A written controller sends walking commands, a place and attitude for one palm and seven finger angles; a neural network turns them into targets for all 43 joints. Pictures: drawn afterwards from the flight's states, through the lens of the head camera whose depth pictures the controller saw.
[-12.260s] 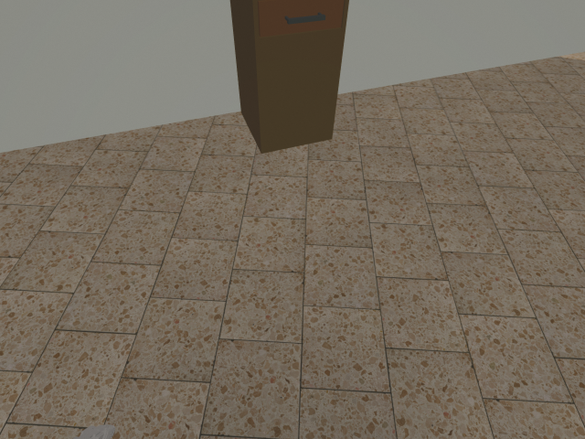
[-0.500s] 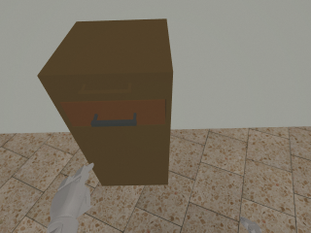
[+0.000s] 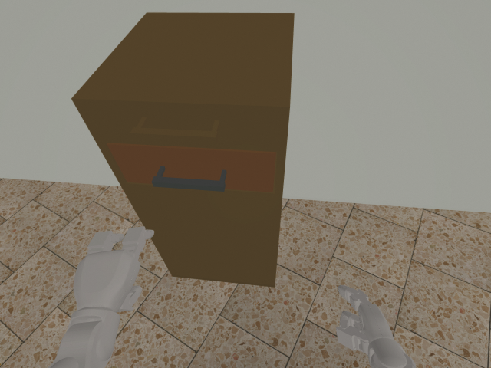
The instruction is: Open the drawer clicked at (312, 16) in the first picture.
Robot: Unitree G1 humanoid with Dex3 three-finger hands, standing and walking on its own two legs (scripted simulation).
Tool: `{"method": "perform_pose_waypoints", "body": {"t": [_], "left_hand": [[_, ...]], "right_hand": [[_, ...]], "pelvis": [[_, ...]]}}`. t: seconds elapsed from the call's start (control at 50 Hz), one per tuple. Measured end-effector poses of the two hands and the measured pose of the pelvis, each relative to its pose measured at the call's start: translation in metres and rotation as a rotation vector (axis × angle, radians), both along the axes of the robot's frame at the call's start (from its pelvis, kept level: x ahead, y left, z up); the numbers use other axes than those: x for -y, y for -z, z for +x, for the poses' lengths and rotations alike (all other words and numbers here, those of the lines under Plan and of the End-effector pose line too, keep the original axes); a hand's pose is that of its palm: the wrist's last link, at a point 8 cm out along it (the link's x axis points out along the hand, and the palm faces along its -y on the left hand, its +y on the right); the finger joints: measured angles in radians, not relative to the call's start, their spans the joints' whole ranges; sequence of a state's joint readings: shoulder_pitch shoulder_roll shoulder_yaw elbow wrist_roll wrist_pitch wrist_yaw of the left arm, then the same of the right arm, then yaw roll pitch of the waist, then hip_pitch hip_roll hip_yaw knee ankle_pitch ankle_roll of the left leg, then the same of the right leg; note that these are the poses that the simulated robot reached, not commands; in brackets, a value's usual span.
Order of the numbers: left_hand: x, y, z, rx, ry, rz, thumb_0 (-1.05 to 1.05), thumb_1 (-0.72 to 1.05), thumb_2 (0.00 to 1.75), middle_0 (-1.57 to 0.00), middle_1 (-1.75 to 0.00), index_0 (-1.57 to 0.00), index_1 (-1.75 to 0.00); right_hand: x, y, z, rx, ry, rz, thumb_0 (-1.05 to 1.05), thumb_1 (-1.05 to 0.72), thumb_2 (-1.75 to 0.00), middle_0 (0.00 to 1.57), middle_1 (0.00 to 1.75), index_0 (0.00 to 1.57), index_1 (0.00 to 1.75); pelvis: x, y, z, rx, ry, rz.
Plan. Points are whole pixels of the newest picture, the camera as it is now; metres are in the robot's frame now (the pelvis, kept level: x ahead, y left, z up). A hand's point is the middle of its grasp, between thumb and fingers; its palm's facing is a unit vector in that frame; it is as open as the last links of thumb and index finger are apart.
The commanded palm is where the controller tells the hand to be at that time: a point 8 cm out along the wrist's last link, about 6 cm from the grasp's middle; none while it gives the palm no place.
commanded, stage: raise the hand with hooked fingers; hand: left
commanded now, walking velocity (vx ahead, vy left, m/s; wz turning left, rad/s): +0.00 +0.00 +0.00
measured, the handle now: (190, 178) +0.51 +0.21 -0.05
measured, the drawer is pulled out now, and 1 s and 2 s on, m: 0.00 0.00 0.00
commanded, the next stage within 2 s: move the hooked fingers above the handle in 1.18 s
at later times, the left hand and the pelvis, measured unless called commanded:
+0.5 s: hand (137, 233) +0.29 +0.22 +0.07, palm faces +0.06 -0.09 -0.99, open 13.2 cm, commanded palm +0.27 +0.23 +0.13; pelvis +0.02 -0.01 +0.02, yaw -1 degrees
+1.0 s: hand (122, 209) +0.31 +0.24 +0.10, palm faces +0.00 -0.09 -1.00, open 13.8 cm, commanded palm +0.29 +0.25 +0.16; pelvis +0.01 +0.01 +0.03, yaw +0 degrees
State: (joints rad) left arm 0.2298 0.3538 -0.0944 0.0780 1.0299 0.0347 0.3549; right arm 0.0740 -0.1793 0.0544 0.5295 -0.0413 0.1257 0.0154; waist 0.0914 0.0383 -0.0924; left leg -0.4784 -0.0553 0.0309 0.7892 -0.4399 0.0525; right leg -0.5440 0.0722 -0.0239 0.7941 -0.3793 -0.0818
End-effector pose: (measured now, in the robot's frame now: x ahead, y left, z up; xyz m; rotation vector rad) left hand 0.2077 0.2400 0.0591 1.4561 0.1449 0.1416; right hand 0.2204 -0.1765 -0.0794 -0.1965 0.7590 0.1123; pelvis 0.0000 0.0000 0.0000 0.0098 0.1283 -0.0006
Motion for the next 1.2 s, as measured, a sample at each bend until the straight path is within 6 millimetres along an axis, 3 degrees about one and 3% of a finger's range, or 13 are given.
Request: {"method": "perform_pose_waypoints", "body": {"t": [0.18, 0.34, 0.44, 0.66, 0.86, 1.06, 1.2], "left_hand": [[0.013, -0.016, 0.022, -0.022, 0.094, 0.008, 0.00, 0.04, 0.53, -0.28, -0.85, -0.28, -0.85], [0.007, -0.034, 0.041, 0.035, 0.055, 0.023, 0.00, -0.14, 0.45, -0.30, -0.97, -0.30, -0.97], [0.013, -0.051, 0.054, 0.057, 0.076, 0.020, 0.00, -0.26, 0.40, -0.30, -1.04, -0.30, -1.05], [0.010, -0.084, 0.073, 0.065, 0.078, 0.040, 0.00, -0.45, 0.32, -0.32, -1.17, -0.32, -1.17], [-0.003, -0.104, 0.089, 0.044, 0.109, 0.044, 0.00, -0.49, 0.30, -0.32, -1.19, -0.32, -1.20], [-0.009, -0.092, 0.082, 0.022, 0.168, 0.026, 0.00, -0.49, 0.30, -0.32, -1.20, -0.32, -1.20], [-0.019, -0.095, 0.081, 0.064, 0.143, 0.036, 0.00, -0.49, 0.30, -0.32, -1.20, -0.32, -1.20]], "right_hand": [[0.051, 0.014, -0.040, -0.149, 0.111, -0.066, 0.01, -0.90, -0.90, 0.20, 0.30, 0.21, 0.30], [0.083, 0.010, -0.041, -0.165, 0.184, -0.122, 0.02, -0.91, -0.90, 0.19, 0.30, 0.20, 0.30], [0.078, 0.000, -0.026, -0.106, 0.193, -0.098, 0.02, -0.91, -0.90, 0.19, 0.30, 0.20, 0.30], [0.035, -0.015, -0.005, -0.045, 0.122, -0.018, 0.01, -0.91, -0.90, 0.19, 0.30, 0.20, 0.30], [0.024, -0.009, -0.022, -0.102, 0.110, -0.022, 0.01, -0.91, -0.90, 0.20, 0.30, 0.20, 0.30], [0.035, 0.000, -0.049, -0.179, 0.146, -0.061, 0.01, -0.91, -0.90, 0.20, 0.30, 0.20, 0.30], [0.033, 0.002, -0.053, -0.196, 0.158, -0.063, 0.01, -0.91, -0.90, 0.19, 0.30, 0.20, 0.30]], "pelvis": [[0.008, -0.012, 0.014, -0.015, 0.028, 0.013], [0.009, -0.015, 0.016, -0.009, 0.019, 0.014], [0.007, -0.019, 0.016, 0.015, 0.022, 0.015], [0.003, -0.026, 0.012, 0.066, 0.011, 0.010], [-0.005, -0.029, 0.008, 0.082, -0.003, 0.002], [-0.015, -0.029, 0.007, 0.067, 0.002, -0.003], [-0.020, -0.029, 0.006, 0.064, -0.002, -0.006]]}}
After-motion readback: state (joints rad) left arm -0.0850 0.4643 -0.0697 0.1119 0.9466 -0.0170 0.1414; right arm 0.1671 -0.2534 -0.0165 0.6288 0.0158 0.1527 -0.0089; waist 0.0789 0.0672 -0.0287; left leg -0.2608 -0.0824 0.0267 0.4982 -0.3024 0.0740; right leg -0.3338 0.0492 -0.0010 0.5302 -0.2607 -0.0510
